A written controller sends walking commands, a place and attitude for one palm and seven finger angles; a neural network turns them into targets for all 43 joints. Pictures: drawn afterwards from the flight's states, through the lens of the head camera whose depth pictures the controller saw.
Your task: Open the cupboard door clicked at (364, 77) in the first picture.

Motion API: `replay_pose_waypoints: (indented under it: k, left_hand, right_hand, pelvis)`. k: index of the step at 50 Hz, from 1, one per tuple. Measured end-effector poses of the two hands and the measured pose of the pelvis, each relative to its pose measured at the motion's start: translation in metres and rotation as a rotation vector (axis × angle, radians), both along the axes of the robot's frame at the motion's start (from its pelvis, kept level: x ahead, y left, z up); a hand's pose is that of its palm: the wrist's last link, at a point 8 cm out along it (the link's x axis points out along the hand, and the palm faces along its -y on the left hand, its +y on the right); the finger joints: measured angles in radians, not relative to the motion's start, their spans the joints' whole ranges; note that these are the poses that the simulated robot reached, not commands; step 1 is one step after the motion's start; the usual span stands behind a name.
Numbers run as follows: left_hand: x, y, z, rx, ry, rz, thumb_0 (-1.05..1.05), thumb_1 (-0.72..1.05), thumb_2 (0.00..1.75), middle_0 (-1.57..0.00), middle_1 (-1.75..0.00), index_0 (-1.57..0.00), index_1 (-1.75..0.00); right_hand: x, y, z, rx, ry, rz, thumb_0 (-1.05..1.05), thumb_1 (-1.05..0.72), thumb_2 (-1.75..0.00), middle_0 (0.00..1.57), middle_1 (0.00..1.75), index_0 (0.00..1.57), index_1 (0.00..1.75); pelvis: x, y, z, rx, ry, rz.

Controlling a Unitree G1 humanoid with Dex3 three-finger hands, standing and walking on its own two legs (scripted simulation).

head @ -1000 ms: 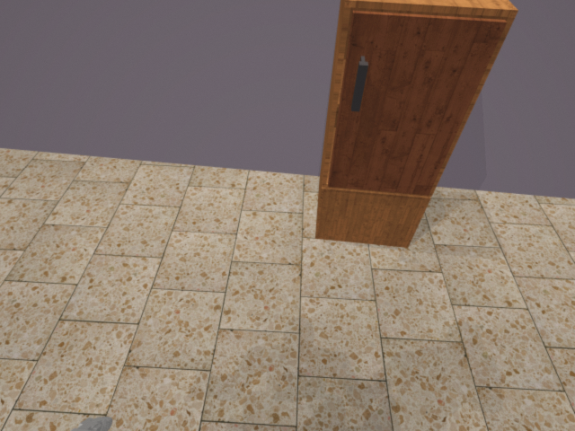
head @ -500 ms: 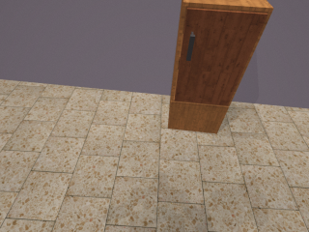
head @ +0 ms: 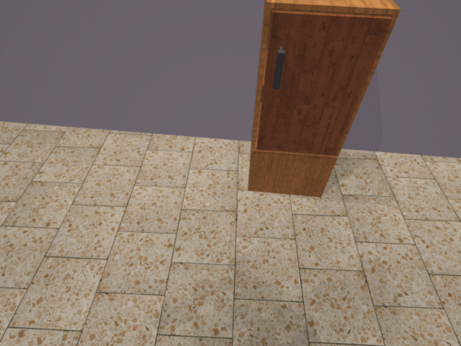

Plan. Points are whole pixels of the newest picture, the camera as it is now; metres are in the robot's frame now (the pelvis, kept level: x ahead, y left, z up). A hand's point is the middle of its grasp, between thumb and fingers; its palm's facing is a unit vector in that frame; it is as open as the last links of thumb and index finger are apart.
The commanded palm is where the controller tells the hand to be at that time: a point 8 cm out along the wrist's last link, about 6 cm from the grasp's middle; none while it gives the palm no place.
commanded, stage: look at it before walking up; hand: left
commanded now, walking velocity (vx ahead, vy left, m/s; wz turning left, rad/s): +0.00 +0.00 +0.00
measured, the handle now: (278, 67) +1.00 -0.12 +0.00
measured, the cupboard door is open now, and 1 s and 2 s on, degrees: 0 0 0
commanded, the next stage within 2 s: walk to a spot facing it in 0.44 s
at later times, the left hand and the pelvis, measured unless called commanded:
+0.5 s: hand out of the picture +0.08 +0.24 -0.16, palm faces -0.02 -0.94 -0.34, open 7.4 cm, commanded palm none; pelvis +0.01 +0.00 +0.00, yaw +0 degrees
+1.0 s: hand out of the picture +0.06 +0.17 -0.18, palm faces -0.14 -0.95 -0.27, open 7.4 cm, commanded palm none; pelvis -0.02 -0.03 -0.02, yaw -11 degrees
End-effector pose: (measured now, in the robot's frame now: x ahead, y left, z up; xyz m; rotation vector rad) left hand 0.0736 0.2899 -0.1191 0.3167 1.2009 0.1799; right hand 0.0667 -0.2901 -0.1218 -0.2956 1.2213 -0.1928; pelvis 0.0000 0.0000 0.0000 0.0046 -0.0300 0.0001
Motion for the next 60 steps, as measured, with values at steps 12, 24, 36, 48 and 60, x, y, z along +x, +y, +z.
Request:
replay_pose_waypoints:
  k: [12,24,36,48,60]
  left_hand:
    - [0.002,-0.002,0.0,-0.001,0.001,0.007,0.01,0.91,0.9,-0.2,-0.3,-0.2,-0.3]
    - [-0.002,-0.001,0.001,0.005,0.018,0.014,0.01,0.91,0.9,-0.2,-0.3,-0.2,-0.3]
    - [-0.005,-0.01,-0.008,-0.002,0.06,-0.002,0.01,0.91,0.9,-0.2,-0.3,-0.2,-0.3]
    - [-0.008,-0.067,-0.03,-0.056,0.059,-0.096,0.01,0.91,0.9,-0.2,-0.3,-0.2,-0.3]
    - [-0.007,-0.079,-0.016,-0.088,0.089,-0.18,0.01,0.9,0.9,-0.2,-0.3,-0.2,-0.3]
  right_hand:
    - [0.011,-0.002,0.002,-0.003,-0.015,0.007,0.0,-0.9,-0.9,0.2,0.3,0.21,0.3]
    - [0.016,-0.004,0.003,-0.006,-0.017,0.013,0.0,-0.9,-0.9,0.2,0.3,0.21,0.3]
    - [0.008,0.002,-0.004,0.006,-0.036,-0.045,0.0,-0.9,-0.9,0.2,0.3,0.21,0.3]
    - [-0.052,0.009,-0.049,0.114,-0.015,-0.203,0.0,-0.9,-0.9,0.2,0.3,0.21,0.3]
    - [-0.089,0.005,-0.017,0.074,-0.035,-0.32,0.0,-0.91,-0.9,0.2,0.3,0.2,0.3]
  pelvis:
    - [0.004,-0.002,0.001,0.0,-0.001,0.002]
    - [0.006,-0.003,0.001,0.0,-0.001,0.0]
    - [0.003,-0.005,-0.004,0.003,0.009,-0.06]
    - [-0.018,-0.024,-0.029,0.018,-0.005,-0.181]
    - [-0.033,-0.016,-0.006,0.027,0.045,-0.304]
